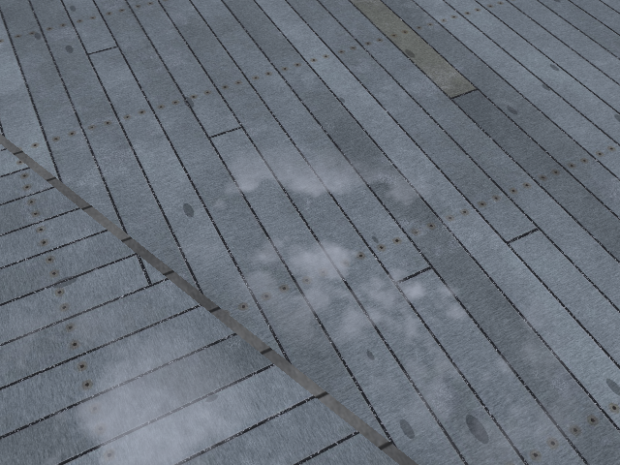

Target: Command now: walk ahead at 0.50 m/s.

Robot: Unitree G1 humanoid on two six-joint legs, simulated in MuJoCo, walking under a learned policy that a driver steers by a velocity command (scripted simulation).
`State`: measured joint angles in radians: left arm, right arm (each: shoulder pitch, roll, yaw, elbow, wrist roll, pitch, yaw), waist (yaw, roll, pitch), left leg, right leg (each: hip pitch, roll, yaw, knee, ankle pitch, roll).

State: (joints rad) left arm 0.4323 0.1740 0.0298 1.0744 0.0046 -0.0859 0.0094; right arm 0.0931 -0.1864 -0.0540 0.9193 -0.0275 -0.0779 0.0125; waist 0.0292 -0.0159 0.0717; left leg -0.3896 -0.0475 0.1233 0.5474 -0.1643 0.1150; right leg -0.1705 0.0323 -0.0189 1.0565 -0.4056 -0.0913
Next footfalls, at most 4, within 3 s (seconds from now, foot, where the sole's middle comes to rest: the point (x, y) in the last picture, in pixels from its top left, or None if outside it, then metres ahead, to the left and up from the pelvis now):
0.48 right None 0.43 -0.10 -0.76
1.04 left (294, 359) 0.68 0.08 -0.76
1.58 right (300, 231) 1.06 0.08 -0.76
2.08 left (195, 208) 1.13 0.37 -0.76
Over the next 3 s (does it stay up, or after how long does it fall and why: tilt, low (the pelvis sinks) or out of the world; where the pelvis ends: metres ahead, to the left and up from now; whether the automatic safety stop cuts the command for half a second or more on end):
stays up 1.12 0.25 0.02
